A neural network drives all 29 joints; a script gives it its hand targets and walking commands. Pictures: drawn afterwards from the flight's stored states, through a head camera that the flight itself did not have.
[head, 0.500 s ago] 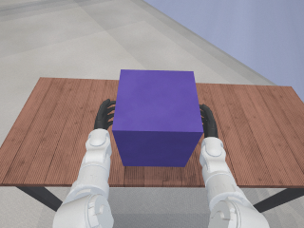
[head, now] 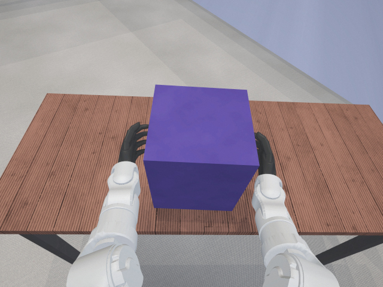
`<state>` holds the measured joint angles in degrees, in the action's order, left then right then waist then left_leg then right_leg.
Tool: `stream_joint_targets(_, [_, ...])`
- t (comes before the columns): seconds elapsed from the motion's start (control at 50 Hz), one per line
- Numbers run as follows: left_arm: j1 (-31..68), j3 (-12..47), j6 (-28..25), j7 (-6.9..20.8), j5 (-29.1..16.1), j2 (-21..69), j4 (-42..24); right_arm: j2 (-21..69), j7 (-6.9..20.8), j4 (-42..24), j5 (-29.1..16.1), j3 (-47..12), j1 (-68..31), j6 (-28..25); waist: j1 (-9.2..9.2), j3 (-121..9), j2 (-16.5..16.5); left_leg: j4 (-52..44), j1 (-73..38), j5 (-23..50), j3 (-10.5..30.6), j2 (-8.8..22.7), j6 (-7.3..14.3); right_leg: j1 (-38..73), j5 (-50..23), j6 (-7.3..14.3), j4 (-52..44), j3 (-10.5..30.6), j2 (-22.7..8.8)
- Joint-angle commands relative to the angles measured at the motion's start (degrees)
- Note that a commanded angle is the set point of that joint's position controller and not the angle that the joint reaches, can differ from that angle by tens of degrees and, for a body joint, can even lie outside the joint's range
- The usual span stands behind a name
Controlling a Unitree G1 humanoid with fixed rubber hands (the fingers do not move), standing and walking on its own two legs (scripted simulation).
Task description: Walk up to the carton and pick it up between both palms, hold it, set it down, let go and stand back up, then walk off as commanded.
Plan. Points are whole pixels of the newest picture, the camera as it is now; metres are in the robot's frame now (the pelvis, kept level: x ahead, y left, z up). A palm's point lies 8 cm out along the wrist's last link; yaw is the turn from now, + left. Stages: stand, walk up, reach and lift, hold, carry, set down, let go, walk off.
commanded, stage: set down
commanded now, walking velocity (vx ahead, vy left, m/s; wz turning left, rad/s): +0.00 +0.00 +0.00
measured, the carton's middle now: (197, 153) +0.43 -0.04 -0.01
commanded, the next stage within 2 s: none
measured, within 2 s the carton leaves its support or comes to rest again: rests again in 0.58 s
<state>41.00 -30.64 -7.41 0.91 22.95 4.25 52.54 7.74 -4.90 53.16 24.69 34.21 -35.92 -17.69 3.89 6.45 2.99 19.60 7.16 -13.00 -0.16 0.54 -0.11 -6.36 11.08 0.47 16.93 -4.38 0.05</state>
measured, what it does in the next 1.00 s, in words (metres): stands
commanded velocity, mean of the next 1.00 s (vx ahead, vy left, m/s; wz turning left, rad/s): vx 0.00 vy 0.00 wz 0.00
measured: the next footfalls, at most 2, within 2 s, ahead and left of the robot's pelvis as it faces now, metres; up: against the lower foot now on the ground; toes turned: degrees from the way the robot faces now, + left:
none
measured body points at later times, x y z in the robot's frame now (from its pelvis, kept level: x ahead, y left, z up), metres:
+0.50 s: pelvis +0.01 +0.00 -0.01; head +0.08 +0.03 +0.44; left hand +0.42 +0.12 -0.01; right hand +0.37 -0.18 +0.00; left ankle -0.03 +0.12 -0.75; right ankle -0.02 -0.11 -0.75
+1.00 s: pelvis -0.03 +0.01 -0.01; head +0.00 +0.03 +0.44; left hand +0.37 +0.14 +0.00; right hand +0.32 -0.17 +0.00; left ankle -0.03 +0.12 -0.75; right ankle -0.02 -0.11 -0.75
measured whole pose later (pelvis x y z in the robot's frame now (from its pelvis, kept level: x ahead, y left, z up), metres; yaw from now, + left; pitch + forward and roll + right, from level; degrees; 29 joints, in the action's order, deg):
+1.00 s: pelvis -0.03 +0.01 -0.01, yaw -1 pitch +7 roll -2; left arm 40.7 -6.4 -19.3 -5.3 2.0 -6.0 75.2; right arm -0.9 -8.9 76.7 -9.0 5.3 -36.9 -26.6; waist 3.9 -4.4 1.0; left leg 31.1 23.0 -15.3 -0.2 2.1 -0.1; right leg -20.5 10.9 0.5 24.3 -4.4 1.2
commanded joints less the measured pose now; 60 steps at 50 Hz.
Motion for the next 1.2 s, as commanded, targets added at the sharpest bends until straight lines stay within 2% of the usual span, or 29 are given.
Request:
stream_joint_targets(0.0, [21.0, 12.5, -3.2, 4.8, 4.4, 21.2, -0.3, 23.0, 7.4, 3.3, 3.4, -13.6, -20.1, -3.5, -0.48, -27.7, -4.5, -2.1, 8.1, 17.8, -5.7, -1.1, 0.0, 9.6, -31.3, -3.5, 3.4, 0.3, 0.2])
stream_joint_targets(0.02, [20.9, 12.4, -3.5, 4.4, 3.4, 18.8, 0.4, 20.9, 7.0, 2.0, 2.9, -13.6, -20.9, -4.0, -2.11, -28.7, -4.3, -1.6, 8.2, 20.0, -5.4, -0.8, -0.1, 9.2, -32.1, -3.1, 3.3, 0.5, 0.5])
stream_joint_targets(0.04, [20.6, 12.0, -4.1, 3.9, 3.4, 17.4, 0.7, 19.7, 6.5, 2.9, 3.1, -12.7, -19.5, -4.4, -0.83, -28.4, -5.8, -0.2, 6.8, 23.5, -5.3, -1.0, -0.6, 7.7, -32.8, -3.1, 3.7, 0.4, 0.7])
stream_joint_targets(0.06, [21.1, 11.8, -5.0, 3.2, 3.3, 19.5, -0.5, 23.3, 6.2, 1.6, 3.5, -12.7, -22.3, -4.6, -1.89, -28.8, -3.3, 0.0, 7.0, 22.7, -5.3, -0.7, -0.1, 7.0, -32.6, -3.4, 3.8, 0.5, 0.8])
stream_joint_targets(0.08, [20.2, 11.1, -4.9, 2.4, 3.4, 14.7, 0.4, 17.1, 5.3, 5.1, 2.6, -11.4, -19.0, -4.5, -0.32, -28.0, -5.6, 0.5, 6.7, 23.1, -5.4, -0.9, -0.4, 6.5, -32.9, -3.2, 3.8, 0.8, 0.6])
stream_joint_targets(0.12, [19.5, 8.8, -5.0, 1.5, 3.0, 8.8, 0.6, 11.5, 3.9, 4.9, 0.5, -11.5, -17.5, -4.2, -1.62, -25.9, -2.7, -0.1, 8.3, 22.3, -5.8, -1.4, 0.1, 9.0, -35.0, -3.9, 4.0, 1.2, 0.7])
stream_joint_targets(0.16, [18.9, 8.7, -5.7, -0.9, 0.9, -1.3, 1.4, 0.7, 1.8, 6.4, -3.2, -11.0, -15.7, -4.9, -1.07, -28.9, -6.2, 1.0, 7.8, 22.5, -5.2, -1.1, -0.6, 7.8, -34.6, -3.7, 4.3, 1.6, 0.3])
stream_joint_targets(0.18, [17.6, 8.7, -5.5, -1.3, 0.3, 0.0, 2.4, 3.3, 1.4, 6.1, -4.9, -13.1, -17.0, -4.5, -3.02, -26.0, -5.0, 0.7, 11.3, 19.6, -5.3, -0.8, 0.2, 7.7, -32.4, -3.5, 4.3, 2.4, 0.5])
stream_joint_targets(0.24, [21.5, 12.9, -7.1, -4.5, -7.5, -11.4, 3.9, -11.1, -2.0, 8.6, -12.2, -15.5, -18.3, -5.5, -0.2, -32.7, -5.0, 3.1, 13.9, 21.2, -4.8, -1.1, -0.8, 7.1, -36.5, -3.1, 5.8, 3.0, 1.6])
stream_joint_targets(0.26, [21.1, 14.8, -6.8, -4.1, -7.9, -6.9, 5.9, -4.7, -1.8, 8.7, -14.2, -19.9, -19.8, -4.8, -1.72, -27.7, -3.8, 2.8, 16.1, 16.8, -4.5, -1.3, -0.5, 6.3, -33.4, -3.4, 5.3, 3.5, 1.0])
stream_joint_targets(0.28, [22.8, 14.5, -7.3, -5.3, -9.4, -11.8, 7.7, -10.1, -2.3, 9.1, -16.5, -19.3, -19.8, -5.2, -1.86, -34.5, -5.7, 3.8, 17.4, 18.6, -4.1, -1.4, -1.3, 6.3, -34.5, -2.7, 6.7, 4.1, 1.3])
stream_joint_targets(0.32, [25.0, 19.4, -9.0, -6.4, -13.6, -10.0, 7.4, -11.2, -3.2, 9.6, -20.8, -21.1, -23.2, -6.8, -0.06, -39.0, -7.4, 6.6, 15.6, 21.5, -3.6, -1.7, -2.7, 4.3, -35.4, -2.6, 8.0, 3.3, 1.9])
stream_joint_targets(0.34, [25.9, 19.2, -10.3, -6.8, -15.0, -10.8, 7.9, -11.8, -3.4, 8.7, -21.2, -22.1, -24.3, -7.6, -1.5, -42.8, -6.2, 7.7, 16.5, 23.0, -3.7, -1.7, -3.0, 4.5, -38.0, -3.0, 9.4, 3.5, 2.0])
stream_joint_targets(0.36, [25.0, 18.3, -10.4, -6.6, -14.7, -11.9, 11.4, -12.2, -4.1, 11.9, -20.9, -21.3, -23.6, -7.6, -0.19, -41.6, -4.6, 8.3, 17.6, 23.1, -3.3, -1.6, -3.1, 4.7, -41.4, -3.0, 9.7, 3.7, 1.8])
stream_joint_targets(0.46, [28.7, 21.8, -14.4, -8.0, -16.8, -13.7, 9.6, -16.4, -3.9, 16.3, -25.0, -22.9, -24.9, -11.2, -0.45, -49.7, -12.8, 14.2, 8.5, 36.8, -2.0, -0.7, -6.9, -4.9, -37.2, -1.2, 10.8, 2.0, 3.6])
stream_joint_targets(0.54, [28.3, 20.6, -15.1, -8.0, -17.7, -15.5, 9.5, -18.9, -3.3, 14.3, -28.7, -25.7, -26.3, -13.5, -3.62, -51.3, -12.8, 15.6, 5.8, 40.6, -1.9, -0.5, -7.1, -8.1, -36.0, -1.1, 10.6, 2.1, 4.2])
stream_joint_targets(0.56, [26.1, 22.2, -15.2, -7.8, -17.8, -14.6, 10.5, -19.2, -3.2, 17.4, -28.9, -25.7, -24.9, -13.6, -2.1, -47.3, -13.3, 16.2, 3.4, 41.9, -1.5, -0.1, -8.0, -10.3, -33.5, -0.6, 10.4, 0.9, 4.3])
stream_joint_targets(0.58, [21.1, 20.5, -14.6, -7.4, -18.2, -15.2, 8.0, -18.4, -3.3, 15.0, -32.1, -28.9, -20.3, -14.4, -3.49, -47.9, -10.5, 16.6, 0.9, 44.6, -1.4, -0.7, -7.6, -8.7, -36.9, -0.9, 9.0, 1.7, 4.8])
stream_joint_targets(0.68, [20.0, 21.8, -14.7, -6.3, -19.5, -14.9, 11.5, -21.3, -3.7, 16.7, -32.1, -28.4, -21.1, -15.4, -0.75, -43.9, -9.7, 14.8, 3.5, 36.7, -2.0, -1.1, -7.2, -6.8, -34.4, -1.3, 9.0, 1.1, 4.4])
stream_joint_targets(0.7, [21.0, 22.1, -14.3, -6.0, -20.4, -15.8, 14.9, -21.5, -3.7, 18.6, -31.8, -29.0, -20.7, -14.2, -1.7, -41.5, -7.4, 14.0, 4.0, 32.3, -2.0, -1.0, -6.2, -8.7, -30.5, -1.3, 8.7, 1.7, 4.1])
stream_joint_targets(0.72, [16.5, 22.1, -14.0, -6.1, -19.7, -15.5, 11.9, -21.3, -3.6, 16.4, -33.1, -29.9, -17.7, -14.7, -2.53, -41.3, -10.2, 15.3, 1.1, 37.8, -1.9, -1.1, -7.0, -8.0, -32.5, -1.0, 9.1, 1.6, 4.6])
stream_joint_targets(0.78, [23.5, 23.8, -15.3, -6.2, -22.3, -18.1, 15.6, -22.9, -3.3, 17.7, -31.3, -27.0, -22.7, -13.3, -1.1, -40.8, -10.3, 14.1, 5.0, 27.3, -2.2, -0.7, -6.3, -13.7, -20.3, -0.5, 8.7, 1.3, 3.8])
stream_joint_targets(0.8, [17.1, 23.2, -15.2, -5.9, -22.2, -16.5, 11.8, -21.6, -3.3, 14.7, -34.7, -31.4, -17.1, -13.8, -2.96, -41.0, -9.4, 14.4, 3.2, 30.4, -2.1, -1.0, -6.3, -10.0, -24.5, -0.5, 8.8, 2.1, 4.2])
stream_joint_targets(0.86, [26.2, 24.7, -16.0, -6.0, -24.5, -19.2, 19.8, -22.7, -3.0, 16.7, -32.4, -28.3, -26.0, -11.5, -1.25, -37.0, -8.3, 11.5, 11.7, 14.2, -2.4, -0.9, -4.6, -13.1, -12.4, -0.8, 9.7, 2.2, 2.7])
stream_joint_targets(0.88, [20.3, 25.2, -16.1, -6.1, -24.2, -19.6, 16.7, -22.5, -3.6, 17.1, -33.6, -29.3, -20.0, -11.8, -0.11, -36.6, -8.7, 12.1, 9.4, 17.1, -2.3, -0.9, -4.8, -10.5, -16.2, -0.9, 9.7, 1.6, 3.1])
stream_joint_targets(0.94, [16.9, 24.6, -16.3, -6.0, -24.5, -19.2, 16.0, -19.8, -3.5, 15.5, -34.6, -31.7, -16.3, -11.1, -2.52, -35.7, -7.9, 11.6, 9.1, 16.6, -2.8, -1.0, -4.3, -10.3, -14.9, -0.7, 10.2, 2.4, 2.7])
stream_joint_targets(0.98, [18.5, 26.3, -16.5, -5.8, -25.2, -18.1, 13.4, -21.3, -3.8, 15.7, -34.1, -30.2, -17.7, -11.5, -0.84, -37.8, -10.2, 12.4, 6.9, 19.0, -2.1, -0.9, -5.3, -10.4, -15.3, -0.4, 10.2, 2.4, 3.1])
stream_joint_targets(1.02, [19.5, 24.8, -16.1, -5.4, -25.4, -21.0, 16.6, -21.2, -4.4, 16.4, -32.5, -29.4, -19.5, -10.8, -1.45, -35.2, -7.1, 12.0, 9.7, 14.4, -2.4, -1.4, -4.3, -10.1, -12.7, -1.0, 9.9, 2.5, 2.8])
stream_joint_targets(1.18, [13.2, 25.3, -16.8, -4.6, -25.8, -18.8, 12.6, -19.6, -4.2, 11.6, -35.3, -33.2, -13.9, -12.5, -3.42, -35.0, -6.9, 11.4, 6.4, 16.1, -2.0, -1.3, -4.2, -8.9, -13.3, -1.0, 10.4, 1.7, 3.0])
